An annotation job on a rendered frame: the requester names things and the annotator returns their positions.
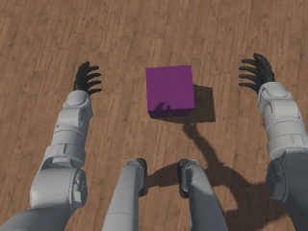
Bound left robot forearm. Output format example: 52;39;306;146
30;90;93;207

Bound right robot forearm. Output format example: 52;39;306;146
257;82;308;160

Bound carton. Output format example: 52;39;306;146
145;64;195;118

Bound left robot upper arm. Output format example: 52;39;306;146
0;167;88;231

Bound right robot hand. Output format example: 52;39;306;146
239;53;275;95

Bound right robot thigh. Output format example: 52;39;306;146
181;165;229;231

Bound left robot hand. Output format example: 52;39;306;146
73;61;102;96

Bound right robot upper arm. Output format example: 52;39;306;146
265;158;308;231

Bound left robot shin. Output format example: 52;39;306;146
122;159;141;169

